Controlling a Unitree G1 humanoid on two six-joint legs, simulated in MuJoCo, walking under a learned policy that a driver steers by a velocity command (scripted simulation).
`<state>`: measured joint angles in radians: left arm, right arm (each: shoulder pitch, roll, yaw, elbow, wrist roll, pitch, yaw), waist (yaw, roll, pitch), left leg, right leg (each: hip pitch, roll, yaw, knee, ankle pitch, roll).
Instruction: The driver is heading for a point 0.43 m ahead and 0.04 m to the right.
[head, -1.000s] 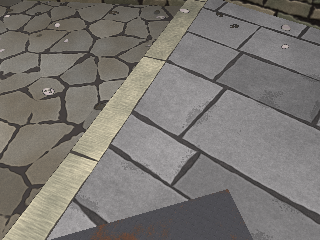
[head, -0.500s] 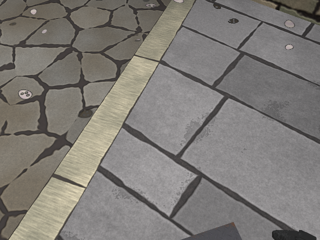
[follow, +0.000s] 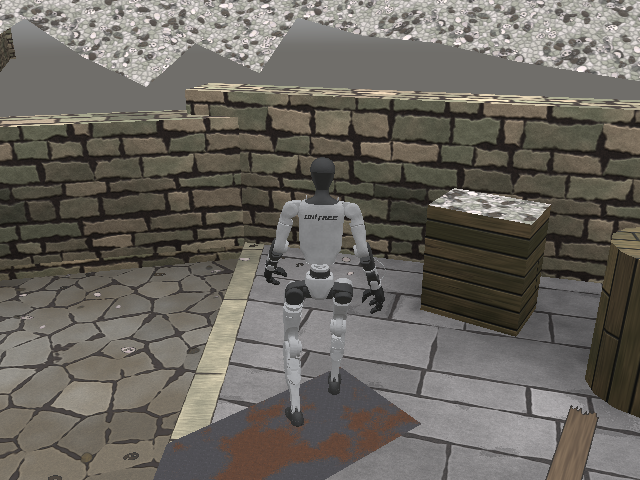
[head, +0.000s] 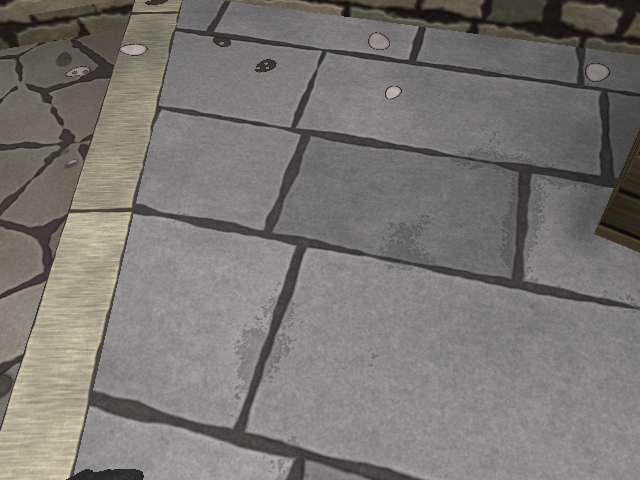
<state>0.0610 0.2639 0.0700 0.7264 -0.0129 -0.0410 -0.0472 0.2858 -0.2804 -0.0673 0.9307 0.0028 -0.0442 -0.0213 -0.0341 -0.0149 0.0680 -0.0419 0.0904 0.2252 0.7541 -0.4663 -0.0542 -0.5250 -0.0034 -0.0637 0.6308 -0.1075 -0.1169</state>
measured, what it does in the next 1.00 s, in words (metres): walks ahead, turning right: left foot, then right foot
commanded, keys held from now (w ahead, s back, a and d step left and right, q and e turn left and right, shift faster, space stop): e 0.34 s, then no key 0.66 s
